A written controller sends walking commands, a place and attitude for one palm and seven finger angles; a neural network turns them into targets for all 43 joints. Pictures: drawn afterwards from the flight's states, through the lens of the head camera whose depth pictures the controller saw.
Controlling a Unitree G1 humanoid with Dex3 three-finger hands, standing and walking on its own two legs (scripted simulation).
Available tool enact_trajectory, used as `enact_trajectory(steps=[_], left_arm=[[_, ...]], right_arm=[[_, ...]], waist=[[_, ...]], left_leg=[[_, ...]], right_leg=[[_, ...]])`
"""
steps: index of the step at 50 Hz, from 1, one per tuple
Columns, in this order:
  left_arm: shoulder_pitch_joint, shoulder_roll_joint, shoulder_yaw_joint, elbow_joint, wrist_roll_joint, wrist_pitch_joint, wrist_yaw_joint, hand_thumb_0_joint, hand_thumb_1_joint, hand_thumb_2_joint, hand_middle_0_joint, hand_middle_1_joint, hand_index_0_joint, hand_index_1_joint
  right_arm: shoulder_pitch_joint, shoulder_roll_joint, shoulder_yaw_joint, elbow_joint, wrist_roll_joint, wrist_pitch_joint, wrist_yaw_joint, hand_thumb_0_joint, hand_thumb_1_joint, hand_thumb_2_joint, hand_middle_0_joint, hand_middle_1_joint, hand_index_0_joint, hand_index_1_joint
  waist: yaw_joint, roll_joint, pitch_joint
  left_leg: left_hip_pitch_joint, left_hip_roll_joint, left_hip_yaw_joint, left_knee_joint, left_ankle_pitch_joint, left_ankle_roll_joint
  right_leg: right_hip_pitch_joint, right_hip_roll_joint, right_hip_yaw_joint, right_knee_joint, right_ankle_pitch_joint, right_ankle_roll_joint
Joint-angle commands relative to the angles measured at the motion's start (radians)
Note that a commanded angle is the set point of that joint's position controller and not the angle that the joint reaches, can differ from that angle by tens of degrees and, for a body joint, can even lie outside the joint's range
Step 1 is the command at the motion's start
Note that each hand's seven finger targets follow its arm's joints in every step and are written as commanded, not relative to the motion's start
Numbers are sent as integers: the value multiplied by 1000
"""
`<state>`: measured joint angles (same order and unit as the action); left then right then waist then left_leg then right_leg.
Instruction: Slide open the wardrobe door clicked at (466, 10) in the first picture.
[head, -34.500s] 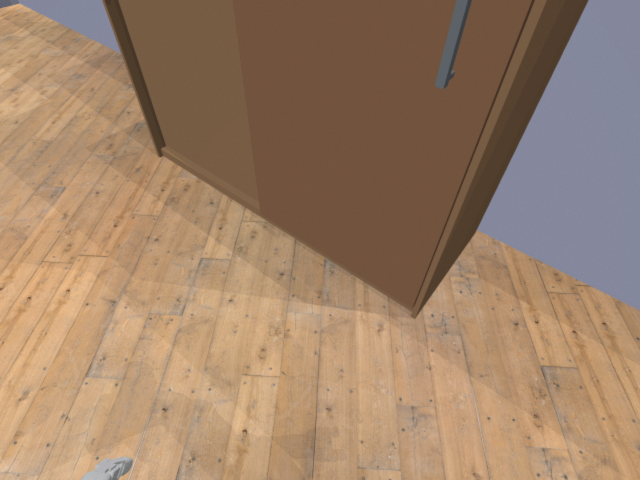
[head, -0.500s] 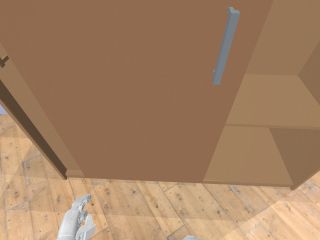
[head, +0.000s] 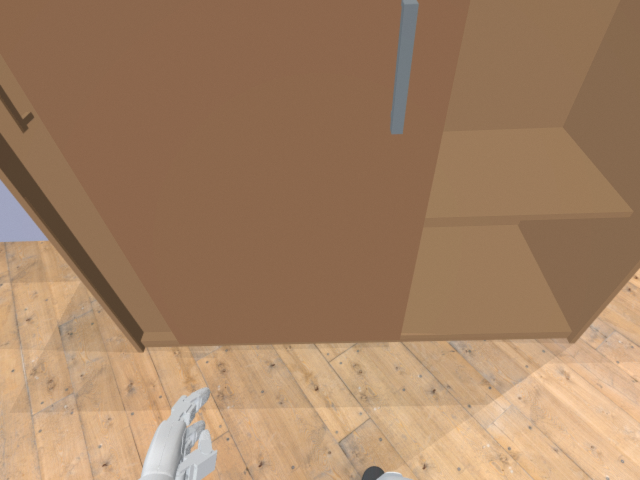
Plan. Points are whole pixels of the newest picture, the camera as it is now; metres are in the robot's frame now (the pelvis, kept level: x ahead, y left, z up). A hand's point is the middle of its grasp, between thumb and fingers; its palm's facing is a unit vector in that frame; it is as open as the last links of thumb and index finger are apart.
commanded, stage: stop stepping back and stand still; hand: right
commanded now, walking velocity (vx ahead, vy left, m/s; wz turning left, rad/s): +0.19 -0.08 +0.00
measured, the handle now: (400, 69) +0.67 -0.12 +0.21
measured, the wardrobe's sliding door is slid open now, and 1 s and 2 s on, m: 0.58 0.58 0.58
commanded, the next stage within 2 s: let the arm hang, fingers relaxed in 0.84 s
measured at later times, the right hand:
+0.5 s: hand out of the picture +0.14 -0.28 +0.19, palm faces +0.42 +0.82 -0.38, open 7.4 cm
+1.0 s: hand out of the picture +0.18 -0.33 +0.12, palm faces +0.32 +0.83 -0.46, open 7.4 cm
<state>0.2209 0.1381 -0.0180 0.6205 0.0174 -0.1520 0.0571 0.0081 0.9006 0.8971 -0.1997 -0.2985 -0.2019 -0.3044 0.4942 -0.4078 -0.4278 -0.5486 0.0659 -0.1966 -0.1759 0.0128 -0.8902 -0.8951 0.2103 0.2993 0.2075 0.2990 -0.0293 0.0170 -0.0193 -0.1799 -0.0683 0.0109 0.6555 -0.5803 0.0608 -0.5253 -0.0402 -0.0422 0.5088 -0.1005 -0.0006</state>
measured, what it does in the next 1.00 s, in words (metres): steps on the spot: left foot, then right foot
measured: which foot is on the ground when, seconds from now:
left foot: up 0.00-0.00, down 0.02-1.00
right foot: down 0.00-0.00, up 0.02-0.16, down 0.18-0.36, up 0.38-0.58, down 0.60-1.00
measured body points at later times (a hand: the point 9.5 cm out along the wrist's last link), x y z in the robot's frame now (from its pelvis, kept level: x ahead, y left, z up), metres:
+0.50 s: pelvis -0.07 -0.03 +0.02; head -0.09 -0.04 +0.47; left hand +0.05 +0.23 -0.07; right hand +0.11 -0.32 +0.21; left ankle -0.08 +0.07 -0.72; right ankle -0.02 -0.14 -0.67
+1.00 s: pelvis -0.05 -0.07 +0.01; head -0.05 -0.07 +0.46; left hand +0.12 +0.16 -0.08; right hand +0.16 -0.38 +0.14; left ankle -0.07 +0.06 -0.72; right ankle -0.01 -0.17 -0.72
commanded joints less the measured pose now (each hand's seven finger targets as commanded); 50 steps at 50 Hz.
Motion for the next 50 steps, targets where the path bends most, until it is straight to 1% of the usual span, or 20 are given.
enact_trajectory(steps=[1, 4, 6, 11, 13, 16, 17, 18, 20, 27, 28, 30, 31, 33, 36, 39, 41, 46, 47, 50], left_arm=[[-119, 174, 50, -99, 20, -16, 14, 0, 900, 900, -200, -300, -200, -300], [-96, 181, 50, -108, -22, -31, 31, 0, 900, 900, -200, -300, -200, -300], [-97, 191, 48, -97, -20, -27, 37, 0, 900, 900, -200, -300, -200, -300], [-129, 200, 35, -132, -7, -23, 49, 0, 900, 900, -200, -300, -200, -300], [-126, 195, 43, -131, 5, -19, 40, 0, 900, 900, -200, -300, -200, -300], [-120, 197, 53, -146, -3, -8, 32, 0, 900, 900, -200, -300, -200, -300], [-112, 189, 61, -153, 0, 5, 31, 0, 900, 900, -200, -300, -200, -300], [-117, 181, 65, -149, 2, 12, 27, 0, 900, 900, -200, -300, -200, -300], [-102, 177, 57, -97, 3, -2, 24, 0, 900, 900, -200, -300, -200, -300], [-91, 184, 56, -97, -15, -22, 46, 0, 900, 900, -200, -300, -200, -300], [-88, 196, 61, -103, -14, -29, 47, 0, 900, 900, -200, -300, -200, -300], [-106, 230, 66, -139, -17, -32, 51, 0, 900, 900, -200, -300, -200, -300], [-114, 236, 67, -154, -20, -26, 47, 0, 900, 900, -200, -300, -200, -300], [-116, 194, 48, -122, -5, -33, 39, 0, 900, 900, -200, -300, -200, -300], [-103, 186, 44, -110, -8, -52, 30, 0, 900, 900, -200, -300, -200, -300], [-78, 180, 56, -99, -16, -44, 12, 0, 900, 900, -200, -300, -200, -300], [-83, 175, 49, -93, -20, -34, 9, 0, 900, 900, -200, -300, -200, -300], [-113, 179, 41, -115, -21, -18, 26, 0, 900, 900, -200, -300, -200, -300], [-150, 388, 119, 104, -18, -49, -64, 0, 900, 900, -200, -300, -200, -300], [-110, 309, 86, 75, -4, 82, -66, 0, 900, 900, -200, -300, -200, -300]], right_arm=[[-216, -269, -146, -245, -9, -63, -26, 0, -900, -900, 200, 300, 200, 300], [-144, -154, -68, -42, -9, -17, -7, 0, -900, -900, 200, 300, 200, 300], [-127, -141, -60, -10, -17, -16, -3, 0, -900, -900, 200, 300, 200, 300], [-110, -175, -80, -149, -15, -34, -6, 0, -900, -900, 200, 300, 200, 300], [-81, -166, -73, -164, -16, -22, -5, 0, -900, -900, 200, 300, 200, 300], [-22, -158, -66, -156, -23, -2, -10, 0, -900, -900, 200, 300, 200, 300], [-18, -172, -78, -157, -32, 1, -12, 0, -900, -900, 200, 300, 200, 300], [-58, -209, -104, -172, -32, -2, -11, 0, -900, -900, 200, 300, 200, 300], [-160, -237, -148, -183, -19, -41, -18, 0, -900, -900, 200, 300, 200, 300], [-90, -155, -72, -58, -17, -44, -16, 0, -900, -900, 200, 300, 200, 300], [-103, -151, -63, -88, -15, -49, -12, 0, -900, -900, 200, 300, 200, 300], [-94, -164, -82, -144, -12, -57, -12, 0, -900, -900, 200, 300, 200, 300], [-102, -177, -100, -159, -14, -62, -12, 0, -900, -900, 200, 300, 200, 300], [-105, -189, -108, -164, -31, -59, -5, 0, -900, -900, 200, 300, 200, 300], [-81, -189, -119, -163, -37, -69, -11, 0, -900, -900, 200, 300, 200, 300], [-18, -152, -95, -96, -17, -53, -3, 0, -900, -900, 200, 300, 200, 300], [-34, -142, -78, -88, -11, -50, -1, 0, -900, -900, 200, 300, 200, 300], [-56, -151, -79, -80, -14, -44, 5, 0, -900, -900, 200, 300, 200, 300], [-68, 1, 311, 675, -108, 106, 136, 0, -900, -900, 200, 300, 200, 300], [-139, 39, 323, 815, -91, 190, 165, 0, -900, -900, 200, 300, 200, 300]], waist=[[25, 68, 10], [36, 175, -17], [45, 33, -17], [38, -317, 0], [25, -256, -20], [13, -183, -45], [15, -41, -24], [14, 157, 12], [41, 99, -15], [37, 46, 0], [41, -1, -6], [28, -213, -5], [15, -218, -24], [26, -293, 41], [16, -173, -10], [38, 121, -59], [46, 46, -72], [24, -80, -91], [72, -62, -58], [33, -29, -59]], left_leg=[[-333, 429, -446, -525, 231, 185], [-154, 274, -220, -325, 367, 72], [-189, 210, -143, -275, 276, 19], [-166, -18, 43, 108, 73, -50], [-67, -6, 45, 139, 75, -30], [149, 15, 67, -200, 89, 4], [152, 134, -133, -320, 11, 75], [62, 375, -521, -507, -165, 178], [-15, 389, -460, -496, -11, 184], [-139, 261, -141, -325, 146, 70], [-157, 228, -113, -257, 138, 43], [-241, 92, -9, -48, 174, -44], [-202, 52, 26, 24, 173, -70], [-115, 71, 2, 82, 125, -64], [5, 86, 9, -176, 293, -57], [-39, 215, -212, -295, 415, 14], [-35, 247, -213, -270, 581, 27], [-25, 114, -42, -192, 549, -57], [-128, 169, -3, -34, 672, -46], [-139, 111, 1, 40, 259, -53]], right_leg=[[124, 12, 63, 515, -260, 60], [170, 4, 59, 269, -189, 10], [307, 0, 45, 39, -162, -11], [193, -216, 422, -435, -774, -65], [130, -212, 346, -425, -681, -64], [35, -107, 126, -181, -594, -33], [-67, -30, 48, 93, -522, -17], [-156, 39, -14, 415, -383, 8], [-144, 1, 42, 622, -306, 24], [282, 3, -67, 73, -211, -14], [342, -16, -28, -4, -228, -27], [380, -204, 277, -161, -274, -112], [331, -248, 349, -216, -242, -124], [144, -223, 323, -321, -492, -126], [169, -144, 158, -159, -273, -81], [220, -21, 28, 86, -138, -19], [252, -21, 25, 86, -54, -10], [342, -100, 92, -59, 149, -39], [276, -120, 119, 82, 337, -53], [172, -177, 192, -34, 159, -112]])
